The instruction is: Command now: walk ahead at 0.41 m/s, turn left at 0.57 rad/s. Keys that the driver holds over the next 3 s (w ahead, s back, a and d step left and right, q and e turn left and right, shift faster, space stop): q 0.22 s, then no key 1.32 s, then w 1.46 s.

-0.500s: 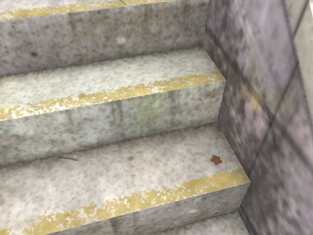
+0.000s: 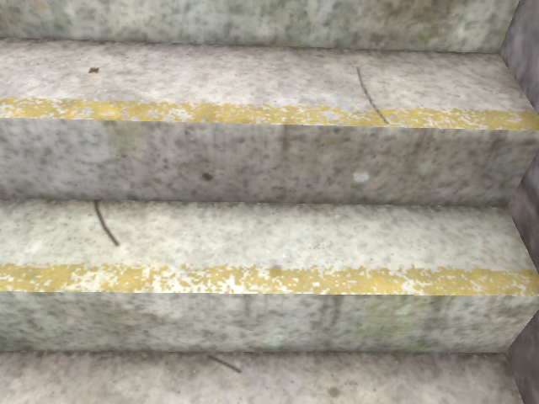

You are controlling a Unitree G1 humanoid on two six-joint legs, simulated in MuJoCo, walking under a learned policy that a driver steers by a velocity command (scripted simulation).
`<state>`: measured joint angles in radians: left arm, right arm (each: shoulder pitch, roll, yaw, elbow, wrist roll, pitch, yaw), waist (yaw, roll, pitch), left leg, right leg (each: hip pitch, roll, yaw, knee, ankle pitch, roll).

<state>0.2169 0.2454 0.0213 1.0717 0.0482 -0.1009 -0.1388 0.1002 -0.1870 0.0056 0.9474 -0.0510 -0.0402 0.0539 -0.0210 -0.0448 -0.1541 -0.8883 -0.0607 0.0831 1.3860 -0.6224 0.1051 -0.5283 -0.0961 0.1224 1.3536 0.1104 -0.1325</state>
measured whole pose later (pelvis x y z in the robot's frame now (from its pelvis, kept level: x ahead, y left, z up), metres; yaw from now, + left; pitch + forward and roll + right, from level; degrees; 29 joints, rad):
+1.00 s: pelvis +0.24 -0.05 +0.30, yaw +14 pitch +1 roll -2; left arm 0.19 0.15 0.03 0.98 0.03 -0.03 0.09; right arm 0.28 -0.13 -0.02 0.88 -0.01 0.02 -0.05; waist -0.03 0.02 -0.01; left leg -0.54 0.06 0.02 0.81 -0.34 0.00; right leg -0.49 0.00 -0.10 0.81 -0.33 -0.04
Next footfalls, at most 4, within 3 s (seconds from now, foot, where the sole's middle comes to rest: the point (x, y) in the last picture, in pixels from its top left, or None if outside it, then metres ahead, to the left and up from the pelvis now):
0.50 right None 0.35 -0.14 -0.44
1.00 left None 0.33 0.10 -0.44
2.22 right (314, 244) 0.63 -0.07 -0.24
2.78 left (168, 82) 0.86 0.20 -0.05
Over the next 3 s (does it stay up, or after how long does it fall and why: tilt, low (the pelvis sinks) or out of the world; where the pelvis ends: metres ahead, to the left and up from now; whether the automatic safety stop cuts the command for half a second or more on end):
stays up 0.79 0.12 0.67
